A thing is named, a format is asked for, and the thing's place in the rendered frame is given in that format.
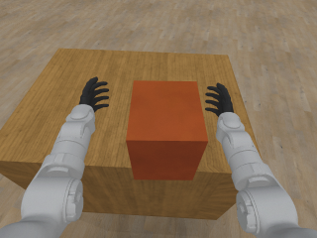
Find pedestal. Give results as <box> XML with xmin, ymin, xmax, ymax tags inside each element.
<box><xmin>0</xmin><ymin>48</ymin><xmax>263</xmax><ymax>220</ymax></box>

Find right robot hand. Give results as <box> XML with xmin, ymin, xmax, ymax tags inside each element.
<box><xmin>205</xmin><ymin>82</ymin><xmax>234</xmax><ymax>117</ymax></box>

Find carton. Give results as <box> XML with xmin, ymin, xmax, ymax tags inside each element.
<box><xmin>126</xmin><ymin>80</ymin><xmax>208</xmax><ymax>180</ymax></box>

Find left robot forearm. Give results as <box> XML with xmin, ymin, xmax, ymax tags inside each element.
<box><xmin>21</xmin><ymin>104</ymin><xmax>96</xmax><ymax>217</ymax></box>

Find robot left upper arm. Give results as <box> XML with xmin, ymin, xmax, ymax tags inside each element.
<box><xmin>0</xmin><ymin>177</ymin><xmax>84</xmax><ymax>238</ymax></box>

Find left robot hand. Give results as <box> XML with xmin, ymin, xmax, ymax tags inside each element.
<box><xmin>79</xmin><ymin>76</ymin><xmax>109</xmax><ymax>113</ymax></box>

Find robot right upper arm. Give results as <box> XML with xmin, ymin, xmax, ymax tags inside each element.
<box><xmin>236</xmin><ymin>185</ymin><xmax>317</xmax><ymax>238</ymax></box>

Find right robot forearm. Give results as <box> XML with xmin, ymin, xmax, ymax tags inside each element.
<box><xmin>215</xmin><ymin>112</ymin><xmax>298</xmax><ymax>223</ymax></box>

